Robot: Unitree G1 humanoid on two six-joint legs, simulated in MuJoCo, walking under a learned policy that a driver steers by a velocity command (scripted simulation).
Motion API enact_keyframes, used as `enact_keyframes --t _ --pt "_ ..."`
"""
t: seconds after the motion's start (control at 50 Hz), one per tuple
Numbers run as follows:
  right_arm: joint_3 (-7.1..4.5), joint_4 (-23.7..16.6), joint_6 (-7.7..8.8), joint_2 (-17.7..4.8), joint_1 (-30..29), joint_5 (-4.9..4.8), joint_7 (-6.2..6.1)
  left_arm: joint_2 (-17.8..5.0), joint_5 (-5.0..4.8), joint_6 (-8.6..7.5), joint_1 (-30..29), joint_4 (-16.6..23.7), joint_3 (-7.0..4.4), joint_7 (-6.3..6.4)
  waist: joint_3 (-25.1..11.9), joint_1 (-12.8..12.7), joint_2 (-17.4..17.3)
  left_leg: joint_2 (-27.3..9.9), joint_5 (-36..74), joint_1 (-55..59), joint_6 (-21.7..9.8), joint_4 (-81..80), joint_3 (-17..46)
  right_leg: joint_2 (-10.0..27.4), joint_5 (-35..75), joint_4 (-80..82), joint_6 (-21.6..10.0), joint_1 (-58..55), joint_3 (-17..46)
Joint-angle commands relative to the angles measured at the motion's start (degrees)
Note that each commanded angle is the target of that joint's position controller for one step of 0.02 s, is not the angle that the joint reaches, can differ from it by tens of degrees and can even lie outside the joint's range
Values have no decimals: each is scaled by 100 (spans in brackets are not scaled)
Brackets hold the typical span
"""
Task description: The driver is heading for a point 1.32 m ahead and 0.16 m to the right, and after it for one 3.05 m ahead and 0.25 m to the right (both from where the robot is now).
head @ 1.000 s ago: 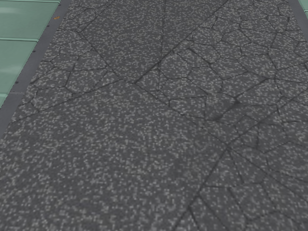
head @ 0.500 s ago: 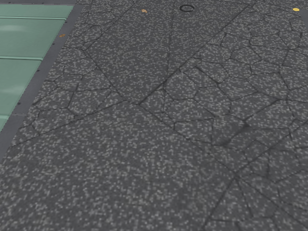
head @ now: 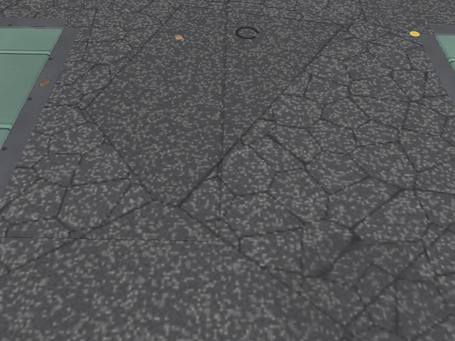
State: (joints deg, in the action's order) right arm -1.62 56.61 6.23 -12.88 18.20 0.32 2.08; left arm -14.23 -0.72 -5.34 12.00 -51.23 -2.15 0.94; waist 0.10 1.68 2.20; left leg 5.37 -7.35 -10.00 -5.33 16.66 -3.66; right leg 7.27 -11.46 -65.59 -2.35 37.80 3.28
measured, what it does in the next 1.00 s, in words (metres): walks ahead: right foot, then left foot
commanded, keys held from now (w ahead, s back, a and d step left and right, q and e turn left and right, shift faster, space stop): w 1.00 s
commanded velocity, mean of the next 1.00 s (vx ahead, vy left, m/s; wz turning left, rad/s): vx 0.50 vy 0.00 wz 0.00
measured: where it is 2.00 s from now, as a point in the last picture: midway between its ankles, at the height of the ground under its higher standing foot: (235, 190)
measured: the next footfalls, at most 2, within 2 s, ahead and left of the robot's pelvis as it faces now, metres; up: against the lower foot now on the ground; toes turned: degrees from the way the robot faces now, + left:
right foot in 0.30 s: +0.34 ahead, -0.17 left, +0.00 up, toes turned -2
left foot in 0.86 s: +0.65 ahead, +0.07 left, +0.00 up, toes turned +3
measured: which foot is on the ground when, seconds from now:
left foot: down 0.00-0.32, up 0.34-0.84, down 0.86-1.00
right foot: up 0.00-0.28, down 0.30-0.86, up 0.88-1.00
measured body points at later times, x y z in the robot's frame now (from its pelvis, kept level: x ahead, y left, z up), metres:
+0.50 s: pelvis +0.28 -0.08 +0.00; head +0.29 -0.10 +0.45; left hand +0.33 +0.18 -0.12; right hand +0.36 -0.35 -0.14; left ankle +0.27 +0.08 -0.66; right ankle +0.30 -0.16 -0.74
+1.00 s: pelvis +0.55 -0.01 -0.01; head +0.58 +0.00 +0.44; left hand +0.58 +0.25 -0.15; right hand +0.67 -0.27 -0.13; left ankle +0.61 +0.07 -0.74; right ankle +0.44 -0.16 -0.65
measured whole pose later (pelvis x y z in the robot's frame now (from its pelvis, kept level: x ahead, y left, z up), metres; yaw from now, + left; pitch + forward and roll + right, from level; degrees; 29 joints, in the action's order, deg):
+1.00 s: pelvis +0.55 -0.01 -0.01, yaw +1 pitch +2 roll +0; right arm -3.1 51.4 5.9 -14.0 9.5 -0.2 2.0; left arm -14.5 -1.4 -5.6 17.5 -55.4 -2.7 0.2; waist 1.4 -0.2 1.4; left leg 2.0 -8.5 -20.4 -3.9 27.0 -3.7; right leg 2.2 -21.3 -67.8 -3.0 22.4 1.8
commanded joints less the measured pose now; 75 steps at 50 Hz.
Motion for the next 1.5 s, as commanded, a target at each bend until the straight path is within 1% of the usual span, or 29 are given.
enact_keyframes --t 0.02,0.22,0.26,0.3,0.32,0.34,0.36,0.38,0.4,0.44,0.64,0.76,0.82,0.86,0.88,0.9,0.92,0.94,0.96,1.0,1.1,1.22,1.32,1.38,1.42,1.44,1.46,1.48,1.5 --pt "-116 -303 101 -745 -216 -5 -113 -265 72 23 195 249 -79 42 315 -265 -439 -1592 474 -593 -972 -1174 1182 242 904 789 155 148 4" --pt "-195 1 -122 -988 688 -150 -229 -280 -57 -119 -1480 831 -21 -242 473 252 -534 -1947 469 1014 -613 -570 1063 -210 1068 3465 25 -42 -253" --pt "-228 -17 -183 -1076 550 -152 -239 -444 -53 -169 -1115 791 -89 -281 276 -20 -650 -1998 1233 1147 -496 -109 1066 -387 658 3693 -146 -698 -391" --pt "-136 -131 -223 -861 367 -66 -235 -969 -30 -197 595 306 -355 -230 -792 -806 -470 -1429 2441 487 -195 1960 571 -411 731 3717 -517 -3078 -337" --pt "38 -292 -135 -337 799 0 -202 -1633 91 -175 1540 151 -513 -198 -1781 -854 680 -688 628 -1590 200 4297 118 1078 529 3787 -1274 -5432 1801" --pt "113 -211 22 -143 1026 -104 -164 -1440 66 -142 1744 63 -461 -229 -2303 -791 1513 -147 -2383 -2950 297 5562 690 1691 -165 4725 -1784 -6218 3892" --pt "-52 -293 127 -816 573 -240 -141 -996 34 -155 1338 136 -319 -235 -1579 -773 953 -545 -2192 -3498 165 6088 1086 1492 -380 4831 -1477 -5635 3381" --pt "-88 -444 164 -946 92 -291 -144 -759 30 -144 788 274 -239 -225 -986 -629 579 -863 -1650 -3528 90 5993 925 1280 -17 4900 -1248 -4808 2466" --pt "-102 -477 139 -873 -135 -226 -178 -598 50 -137 336 345 -178 -252 -576 -439 132 -1099 -1182 -3275 121 5628 797 1018 479 5120 -1136 -3972 1827" --pt "-144 -450 -22 -679 -39 -132 -213 -374 103 -153 79 322 -111 -299 -266 -130 210 -1342 -710 -2666 177 5056 787 640 864 5501 -992 -3104 1116" --pt "-137 -939 -122 -377 -1554 -84 -178 -726 41 -90 967 -161 -189 -91 272 -388 109 -1193 1345 -3021 416 2351 474 353 1545 5954 -895 -3189 49" --pt "-102 -1272 -41 -420 -2373 -152 -6 -795 -20 36 1407 -464 -241 -37 557 -565 131 -1042 933 -3174 234 1480 435 739 1562 5601 -840 -4185 89" --pt "-185 -1236 16 -627 -1991 -153 52 -920 -27 109 1207 -457 -295 -9 259 -249 285 -782 342 -2277 16 1273 222 795 2855 4998 -692 -4374 35" --pt "-433 -746 16 -1072 -382 -134 -6 -797 19 160 1005 -375 -238 -11 -714 518 210 -571 461 48 -281 1255 87 303 3936 3144 -421 -3727 -343" --pt "-551 -550 -11 -1560 673 -64 -73 -602 139 142 1111 -223 -140 -9 -1610 756 -670 -1811 496 1862 -673 1302 1605 -150 1896 1146 -208 -2366 -617" --pt "-554 -467 -22 -1724 805 -28 -20 194 55 -4 1849 -278 66 -95 -2267 295 -2121 -2859 -621 3418 -1550 408 4351 -1162 -2060 -542 63 -255 -137" --pt "-415 -515 -6 -1183 584 -94 -16 -480 -93 -138 1409 -307 -77 -116 -1840 466 -1406 -2656 -1114 3085 -1282 97 4339 -825 -2099 -1158 -57 361 479" --pt "-346 -621 7 -948 71 -113 -37 -752 -193 -212 843 -119 -152 -124 -1057 373 -1092 -2488 -788 2271 -1013 10 3426 -536 -1546 -1130 -148 626 312" --pt "-296 -724 14 -833 -416 -84 -30 -734 -161 -216 561 -62 -161 -75 -667 161 -514 -2291 -152 1378 -878 -142 2767 -216 -967 -848 -135 339 157" --pt "-214 -712 38 -559 -718 24 3 -572 -42 -94 580 -60 -220 -30 -340 -183 -562 -1931 456 333 -766 -488 1988 89 -457 -324 -106 -275 148" --pt "-281 -456 55 -837 -288 -4 -109 -386 27 102 168 115 -243 10 58 -229 -485 -1812 1012 29 -881 -967 1336 209 326 720 116 121 21" --pt "-265 -257 -36 -894 235 -73 -228 -227 17 41 -984 441 -185 -83 281 107 -526 -1578 1000 378 -603 -1046 787 -31 1769 2611 177 173 -227" --pt "-299 -2 -147 -954 681 -111 -248 -238 -47 -22 -1738 731 -122 -242 523 328 -547 -1896 1039 1235 -597 -733 805 -196 1432 3369 76 338 -307" --pt "-354 36 -220 -1053 581 -135 -284 -396 -61 -79 -1602 786 -158 -331 396 107 -679 -2081 1836 1578 -469 -286 828 -342 844 3631 -145 -124 -380" --pt "-357 -29 -266 -1077 297 -139 -288 -714 -31 -96 -511 477 -334 -309 -262 -515 -744 -1799 3536 1385 -275 914 556 -720 783 3804 -385 -1777 -687" --pt "-285 -116 -269 -914 249 -92 -285 -1047 5 -92 569 171 -476 -261 -983 -928 -544 -1484 3133 547 -89 2257 334 -396 963 3621 -642 -3453 -322" --pt "-109 -194 -175 -335 844 -46 -233 -1610 108 -61 1398 11 -616 -225 -1919 -845 663 -627 854 -1814 337 4602 34 1118 326 3752 -1479 -5877 2066" --pt "-63 -122 -25 -270 869 -92 -194 -1323 54 -44 1480 -28 -505 -240 -2353 -836 1214 -198 -2483 -2798 353 5671 811 1619 -164 4697 -1761 -6283 3863" --pt "-218 -253 72 -836 368 -253 -165 -972 14 -56 1043 29 -386 -237 -1588 -802 849 -589 -2298 -3320 224 6129 1076 1400 -461 4799 -1443 -5661 3216"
